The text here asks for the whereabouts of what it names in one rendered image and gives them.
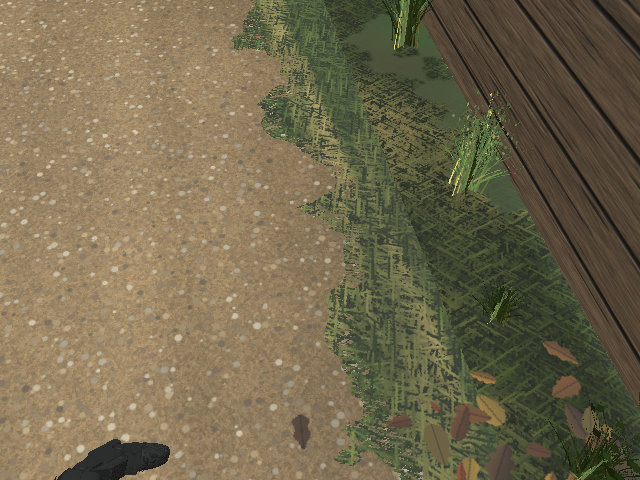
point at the robot left hand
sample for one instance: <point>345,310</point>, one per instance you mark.
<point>114,460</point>

